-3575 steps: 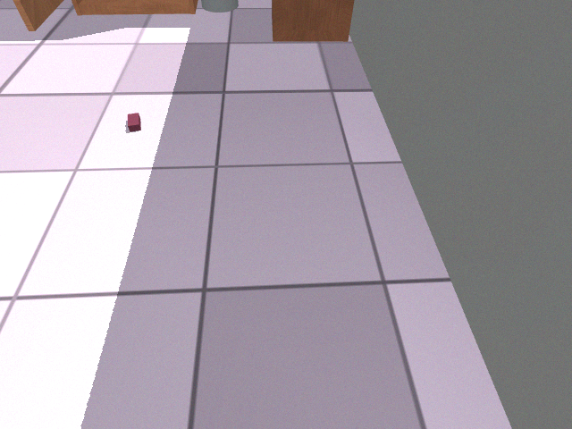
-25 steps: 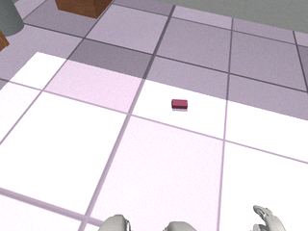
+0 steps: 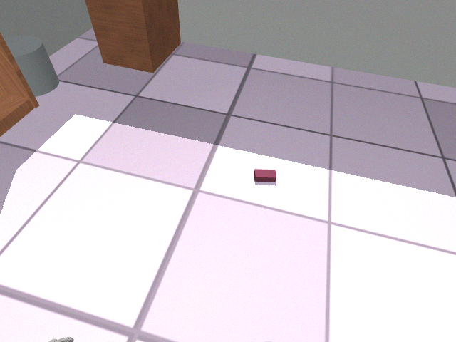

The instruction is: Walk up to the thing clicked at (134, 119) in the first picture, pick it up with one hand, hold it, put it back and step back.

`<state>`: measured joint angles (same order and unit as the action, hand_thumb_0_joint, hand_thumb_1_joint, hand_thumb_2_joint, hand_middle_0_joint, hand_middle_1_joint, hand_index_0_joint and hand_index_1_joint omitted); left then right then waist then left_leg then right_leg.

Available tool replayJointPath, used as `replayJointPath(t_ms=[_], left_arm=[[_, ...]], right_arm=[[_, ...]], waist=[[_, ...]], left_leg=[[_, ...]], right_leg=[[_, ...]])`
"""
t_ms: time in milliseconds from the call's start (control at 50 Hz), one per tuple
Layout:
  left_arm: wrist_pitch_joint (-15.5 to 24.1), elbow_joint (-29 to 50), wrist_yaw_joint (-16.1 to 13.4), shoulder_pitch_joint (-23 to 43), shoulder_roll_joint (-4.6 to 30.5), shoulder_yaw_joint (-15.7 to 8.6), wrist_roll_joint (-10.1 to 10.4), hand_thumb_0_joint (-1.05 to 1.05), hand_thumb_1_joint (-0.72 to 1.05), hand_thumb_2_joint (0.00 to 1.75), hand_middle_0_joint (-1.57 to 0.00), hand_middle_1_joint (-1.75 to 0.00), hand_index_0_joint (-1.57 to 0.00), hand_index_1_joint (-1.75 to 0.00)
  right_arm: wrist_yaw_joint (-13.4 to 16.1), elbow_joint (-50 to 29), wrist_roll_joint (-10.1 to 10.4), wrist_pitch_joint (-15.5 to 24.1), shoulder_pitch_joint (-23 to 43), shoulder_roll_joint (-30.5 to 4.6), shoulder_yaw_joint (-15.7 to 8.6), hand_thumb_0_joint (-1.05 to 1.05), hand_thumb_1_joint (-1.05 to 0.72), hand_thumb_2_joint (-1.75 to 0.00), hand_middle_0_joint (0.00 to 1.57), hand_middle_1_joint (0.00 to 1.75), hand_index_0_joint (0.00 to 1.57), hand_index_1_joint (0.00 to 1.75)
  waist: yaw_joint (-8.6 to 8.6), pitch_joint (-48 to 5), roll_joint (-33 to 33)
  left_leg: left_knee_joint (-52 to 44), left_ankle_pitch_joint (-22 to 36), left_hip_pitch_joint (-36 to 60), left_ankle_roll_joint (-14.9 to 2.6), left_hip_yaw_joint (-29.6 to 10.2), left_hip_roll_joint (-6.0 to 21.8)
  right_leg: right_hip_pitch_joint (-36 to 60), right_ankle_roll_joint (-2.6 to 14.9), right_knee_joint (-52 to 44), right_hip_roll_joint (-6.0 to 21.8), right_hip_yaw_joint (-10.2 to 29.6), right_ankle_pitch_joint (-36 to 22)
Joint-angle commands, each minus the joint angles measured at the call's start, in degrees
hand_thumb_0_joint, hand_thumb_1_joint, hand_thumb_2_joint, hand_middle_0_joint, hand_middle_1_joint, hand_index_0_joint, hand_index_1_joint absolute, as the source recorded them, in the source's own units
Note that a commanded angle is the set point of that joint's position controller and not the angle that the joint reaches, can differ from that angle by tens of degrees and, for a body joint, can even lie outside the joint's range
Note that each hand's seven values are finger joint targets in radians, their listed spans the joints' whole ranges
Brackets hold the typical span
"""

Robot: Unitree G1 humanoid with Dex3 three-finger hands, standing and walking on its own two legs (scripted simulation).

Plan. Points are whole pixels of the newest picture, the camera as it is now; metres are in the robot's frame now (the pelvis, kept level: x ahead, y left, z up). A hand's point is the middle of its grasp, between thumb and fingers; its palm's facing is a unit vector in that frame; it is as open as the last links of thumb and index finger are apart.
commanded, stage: step back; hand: right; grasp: from above
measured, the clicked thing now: (265, 175) +1.10 -0.28 -0.75
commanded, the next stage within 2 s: stand in 0.76 s
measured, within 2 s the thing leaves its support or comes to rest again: neither
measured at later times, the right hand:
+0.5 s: hand out of the picture +0.14 -0.29 -0.14, palm faces -0.02 +0.92 -0.40, open 7.4 cm
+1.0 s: hand (364, 338) +0.16 -0.28 -0.14, palm faces -0.01 +0.94 -0.33, open 7.4 cm
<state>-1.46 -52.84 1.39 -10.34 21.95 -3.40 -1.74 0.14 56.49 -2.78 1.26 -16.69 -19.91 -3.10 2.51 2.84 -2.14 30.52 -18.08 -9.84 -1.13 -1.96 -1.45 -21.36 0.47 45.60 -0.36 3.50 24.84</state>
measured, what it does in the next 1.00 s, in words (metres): steps on the spot: right foot, then left foot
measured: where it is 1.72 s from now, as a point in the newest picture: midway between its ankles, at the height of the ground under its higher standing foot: outside the picture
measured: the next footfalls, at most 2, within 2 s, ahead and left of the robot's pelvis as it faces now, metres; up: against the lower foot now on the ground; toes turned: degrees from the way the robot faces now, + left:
right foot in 0.12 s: +0.08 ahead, -0.15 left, +0.00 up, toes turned +1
left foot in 0.38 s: +0.10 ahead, +0.10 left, +0.00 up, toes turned +1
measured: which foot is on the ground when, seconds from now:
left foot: down 0.00-0.16, up 0.18-0.36, down 0.38-1.00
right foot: up 0.00-0.10, down 0.12-1.00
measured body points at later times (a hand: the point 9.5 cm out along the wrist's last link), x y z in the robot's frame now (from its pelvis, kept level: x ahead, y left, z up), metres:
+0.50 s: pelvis +0.04 -0.02 +0.00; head +0.06 -0.02 +0.45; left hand +0.10 +0.28 -0.14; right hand +0.14 -0.34 -0.12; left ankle +0.06 +0.10 -0.73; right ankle +0.04 -0.15 -0.73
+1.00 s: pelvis +0.06 -0.03 +0.01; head +0.08 -0.03 +0.46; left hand +0.17 +0.27 -0.11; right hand +0.16 -0.33 -0.12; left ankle +0.06 +0.10 -0.73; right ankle +0.04 -0.15 -0.73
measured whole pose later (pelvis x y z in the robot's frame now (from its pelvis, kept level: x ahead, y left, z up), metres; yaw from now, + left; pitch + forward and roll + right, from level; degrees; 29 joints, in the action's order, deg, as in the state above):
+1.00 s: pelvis +0.06 -0.03 +0.01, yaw -1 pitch -2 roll +0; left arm 1.3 -62.2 -0.1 -3.2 19.6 -0.6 -0.2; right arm 0.1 63.8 -0.5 0.4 -2.7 -19.6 -0.5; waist 0.0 4.1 0.4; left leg 21.2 -12.1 -7.1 1.0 1.2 1.4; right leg -6.2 0.0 21.4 -0.2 1.1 13.2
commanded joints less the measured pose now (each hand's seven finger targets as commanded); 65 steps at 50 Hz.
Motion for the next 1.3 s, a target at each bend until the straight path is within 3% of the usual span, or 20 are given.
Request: replayJointPath(t_ms=[0, 60, 100, 120, 140, 160, 180, 240, 280, 340, 380, 400, 420, 440, 480, 520, 560, 680, 920, 1280], left_arm=[[2.26, 3.95, 0.09, 3.36, 9.68, -2.50, -0.30, 0.00, 0.90, 0.90, -0.20, -0.30, -0.20, -0.30], [2.82, 2.30, 0.25, 1.04, 9.41, -2.84, -0.28, 0.00, 0.90, 0.90, -0.20, -0.30, -0.20, -0.30], [3.51, 0.58, -0.47, -2.01, 9.97, -3.58, -0.50, 0.00, 0.90, 0.90, -0.20, -0.30, -0.20, -0.30], [3.88, 0.19, -0.92, -3.74, 11.96, -4.22, -1.10, 0.00, 0.90, 0.90, -0.20, -0.30, -0.20, -0.30], [4.17, 1.02, -1.11, -3.28, 15.52, -4.50, -1.19, 0.00, 0.90, 0.90, -0.20, -0.30, -0.20, -0.30], [3.99, 0.92, -1.00, -2.94, 17.48, -4.98, -0.91, 0.00, 0.90, 0.90, -0.20, -0.30, -0.20, -0.30], [3.79, 1.23, -1.00, -1.85, 17.45, -5.16, -0.91, 0.00, 0.90, 0.90, -0.20, -0.30, -0.20, -0.30], [4.34, 1.94, -1.27, 0.57, 12.74, -3.66, -0.80, 0.00, 0.90, 0.90, -0.20, -0.30, -0.20, -0.30], [4.35, 1.57, -1.34, 1.18, 13.57, -3.83, -0.63, 0.00, 0.90, 0.90, -0.20, -0.30, -0.20, -0.30], [3.26, 1.80, -1.55, 3.83, 11.45, -2.68, 0.53, 0.00, 0.90, 0.90, -0.20, -0.30, -0.20, -0.30], [2.91, 2.17, -1.81, 3.96, 8.16, -1.32, 1.56, 0.00, 0.90, 0.90, -0.20, -0.30, -0.20, -0.30], [2.92, 2.33, -1.89, 3.21, 6.30, -0.46, 1.88, 0.00, 0.90, 0.90, -0.20, -0.30, -0.20, -0.30], [2.39, 1.06, -2.27, 2.37, 6.62, -0.73, 1.57, 0.00, 0.90, 0.90, -0.20, -0.30, -0.20, -0.30], [2.23, -1.33, -2.33, -1.19, 8.13, -1.30, 1.08, 0.00, 0.90, 0.90, -0.20, -0.30, -0.20, -0.30], [2.94, -3.69, -2.19, -3.04, 9.12, -1.21, 0.91, 0.00, 0.90, 0.90, -0.20, -0.30, -0.20, -0.30], [3.67, -4.06, -2.12, 0.24, 10.55, -1.32, 0.81, 0.00, 0.90, 0.90, -0.20, -0.30, -0.20, -0.30], [3.87, -3.50, -2.05, 4.00, 10.97, -0.63, 0.86, 0.00, 0.90, 0.90, -0.20, -0.30, -0.20, -0.30], [3.92, -5.73, -2.71, 3.05, 10.18, -0.66, 1.05, 0.00, 0.90, 0.90, -0.20, -0.30, -0.20, -0.30], [3.83, -6.23, -2.28, 8.32, 9.64, 0.58, 1.33, 0.00, 0.90, 0.90, -0.20, -0.30, -0.20, -0.30], [3.50, -8.55, -1.56, 8.31, 9.58, 1.06, 1.22, 0.00, 0.90, 0.90, -0.20, -0.30, -0.20, -0.30]], right_arm=[[0.36, -5.52, 0.50, 2.54, 5.89, -16.82, -4.02, 0.00, -0.90, -0.90, 0.20, 0.30, 0.20, 0.30], [-0.04, -6.25, 0.61, 1.56, 8.80, -17.12, -3.62, 0.00, -0.90, -0.90, 0.20, 0.30, 0.20, 0.30], [-0.17, -6.21, 0.74, 1.12, 7.08, -13.69, -1.96, 0.00, -0.90, -0.90, 0.20, 0.30, 0.20, 0.30], [-0.21, -6.50, 0.97, 1.05, 5.45, -10.86, -1.19, 0.00, -0.90, -0.90, 0.20, 0.30, 0.20, 0.30], [-0.07, -6.32, 2.03, 0.89, 5.30, -9.02, -0.51, 0.00, -0.90, -0.90, 0.20, 0.30, 0.20, 0.30], [0.47, -5.31, 1.55, 0.76, 6.81, -14.50, -2.19, 0.00, -0.90, -0.90, 0.20, 0.30, 0.20, 0.30], [0.37, -5.44, 1.56, 0.92, 6.39, -15.67, -2.32, 0.00, -0.90, -0.90, 0.20, 0.30, 0.20, 0.30], [-0.06, -4.44, 1.75, 1.22, 4.63, -13.37, -2.03, 0.00, -0.90, -0.90, 0.20, 0.30, 0.20, 0.30], [-0.19, -4.02, 1.93, 1.10, 4.16, -12.50, -1.89, 0.00, -0.90, -0.90, 0.20, 0.30, 0.20, 0.30], [0.42, -2.40, 1.75, 1.52, 3.49, -10.89, -2.07, 0.00, -0.90, -0.90, 0.20, 0.30, 0.20, 0.30], [1.19, -1.66, 1.14, 1.77, 2.43, -14.36, -3.20, 0.00, -0.90, -0.90, 0.20, 0.30, 0.20, 0.30], [1.45, -2.05, 0.91, 2.02, 3.08, -16.34, -3.54, 0.00, -0.90, -0.90, 0.20, 0.30, 0.20, 0.30], [1.20, -2.78, 1.29, 1.81, 7.63, -18.53, -3.26, 0.00, -0.90, -0.90, 0.20, 0.30, 0.20, 0.30], [0.89, -4.54, 1.14, 1.65, 13.98, -18.62, -2.93, 0.00, -0.90, -0.90, 0.20, 0.30, 0.20, 0.30], [0.72, -4.87, 1.81, 1.09, 16.98, -14.83, -1.84, 0.00, -0.90, -0.90, 0.20, 0.30, 0.20, 0.30], [0.63, -3.74, 2.41, 1.05, 15.49, -12.44, -1.45, 0.00, -0.90, -0.90, 0.20, 0.30, 0.20, 0.30], [0.47, -1.88, 2.50, 0.97, 13.09, -13.66, -1.57, 0.00, -0.90, -0.90, 0.20, 0.30, 0.20, 0.30], [0.85, -0.66, 2.72, 0.82, 15.34, -13.12, -1.64, 0.00, -0.90, -0.90, 0.20, 0.30, 0.20, 0.30], [0.48, 3.60, 2.39, 0.60, 16.78, -11.47, 0.11, 0.00, -0.90, -0.90, 0.20, 0.30, 0.20, 0.30], [0.14, 6.48, 2.17, 1.00, 14.71, -12.50, 0.63, 0.00, -0.90, -0.90, 0.20, 0.30, 0.20, 0.30]], waist=[[-0.59, 3.85, 10.09], [-2.47, 2.98, 11.16], [-3.73, -0.54, 5.88], [-4.18, -3.20, -1.67], [-4.19, -3.75, -9.38], [-4.74, -1.78, -4.69], [-3.96, 0.18, -3.66], [-2.10, 0.10, -4.63], [-2.44, -1.22, -7.60], [-0.01, -3.81, -6.36], [0.99, -6.81, 1.01], [0.43, -6.96, 7.06], [-0.61, -5.68, 9.69], [-3.11, -3.63, 10.76], [-5.27, -2.17, 8.27], [-2.66, -3.83, 4.91], [-0.46, -5.03, 4.96], [-1.66, -9.86, 1.21], [-2.40, -7.54, 0.86], [-2.51, -3.52, 2.67]], left_leg=[[-16.12, -17.27, -7.09, -7.60, -15.68, 13.40], [-13.32, -15.53, -10.93, -6.91, -11.28, 12.76], [-3.29, -6.53, -13.48, -4.84, -6.14, 9.31], [6.05, -2.97, -16.87, -2.98, -2.51, 5.83], [14.46, -10.55, -22.50, -0.29, 2.69, 0.16], [19.85, -14.58, -19.32, -0.36, -1.48, 2.39], [19.99, -15.60, -17.85, -0.64, -1.74, 3.62], [15.57, -10.67, -16.64, -0.53, -1.43, 4.71], [10.05, -7.39, -11.57, -0.08, 1.01, 4.16], [-5.68, 5.43, 1.26, -0.28, 3.73, 1.77], [-6.77, 13.65, 10.03, -1.99, -3.56, 6.00], [-9.99, 12.95, 10.75, -4.61, -14.25, 13.16], [-12.36, 6.92, 1.10, -10.25, -19.18, 20.62], [-10.21, 4.76, -6.15, -11.73, -19.18, 21.10], [-7.65, 7.99, -7.99, -5.38, -9.16, 14.27], [-1.94, 16.31, -2.08, -1.20, -2.28, 8.19], [-4.46, 13.70, 1.69, -0.72, -2.37, 7.33], [-1.80, 27.98, 7.07, -1.51, -0.61, 8.65], [-9.79, 25.18, 8.09, 0.22, -1.34, 8.58], [-15.58, 11.90, 5.08, 0.44, -2.46, 9.12]], right_leg=[[-0.53, -0.88, -4.14, 1.72, -1.27, -2.36], [7.98, -0.62, -14.75, 0.50, -4.06, -4.47], [17.56, -0.01, -21.59, 0.04, -2.09, -6.20], [21.70, 1.89, -26.66, 7.46, 8.67, -2.34], [21.14, 7.07, -32.46, 17.29, 25.12, 8.17], [13.98, 11.93, -32.85, 19.96, 28.19, 13.86], [11.29, 13.07, -32.52, 19.83, 26.05, 12.58], [12.68, 9.48, -28.39, 14.54, 14.47, -7.48], [10.62, 9.00, -26.68, 13.53, 11.71, -12.54], [6.39, 5.83, -19.02, 10.42, 4.60, -24.16], [-0.34, 2.08, -11.01, 6.01, 1.26, -20.83], [-4.18, -0.05, -6.52, 1.73, -0.24, -13.12], [0.83, -0.59, -4.85, 0.29, -0.91, 1.71], [7.26, -0.90, -5.15, 2.07, -0.79, 3.16], [10.98, 0.14, -17.80, 3.16, 0.26, -8.17], [9.23, 2.33, -21.85, 7.34, 4.87, -23.16], [7.47, 3.08, -19.69, 7.49, 4.56, -23.95], [12.34, 1.69, -18.02, 6.42, 0.74, -40.95], [16.68, 0.58, -26.19, 7.93, 2.21, -35.68], [14.42, 0.40, -31.18, 7.45, 2.76, -18.12]])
